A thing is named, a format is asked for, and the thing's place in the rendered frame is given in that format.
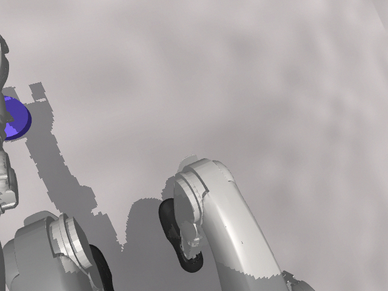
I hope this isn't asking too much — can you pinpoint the left robot arm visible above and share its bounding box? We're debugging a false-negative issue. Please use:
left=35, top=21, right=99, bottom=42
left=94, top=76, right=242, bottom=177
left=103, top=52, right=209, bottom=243
left=0, top=91, right=19, bottom=291

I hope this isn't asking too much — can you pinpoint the left robot hand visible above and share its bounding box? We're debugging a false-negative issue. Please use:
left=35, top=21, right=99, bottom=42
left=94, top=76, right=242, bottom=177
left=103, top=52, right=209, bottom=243
left=0, top=35, right=15, bottom=123

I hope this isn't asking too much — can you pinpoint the right robot hand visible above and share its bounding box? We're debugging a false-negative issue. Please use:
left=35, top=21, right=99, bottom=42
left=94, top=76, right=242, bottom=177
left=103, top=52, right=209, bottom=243
left=282, top=270, right=315, bottom=291

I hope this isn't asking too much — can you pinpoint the tin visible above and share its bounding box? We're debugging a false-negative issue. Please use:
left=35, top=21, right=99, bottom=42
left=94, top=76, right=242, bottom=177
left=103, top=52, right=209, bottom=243
left=4, top=96, right=32, bottom=140

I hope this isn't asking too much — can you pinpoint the left robot foot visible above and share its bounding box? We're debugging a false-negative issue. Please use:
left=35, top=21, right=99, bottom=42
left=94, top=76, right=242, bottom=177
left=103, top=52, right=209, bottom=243
left=89, top=244, right=114, bottom=291

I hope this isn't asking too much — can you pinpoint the right robot foot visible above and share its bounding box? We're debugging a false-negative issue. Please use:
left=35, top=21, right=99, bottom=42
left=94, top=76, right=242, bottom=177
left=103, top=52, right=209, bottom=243
left=159, top=198, right=203, bottom=273

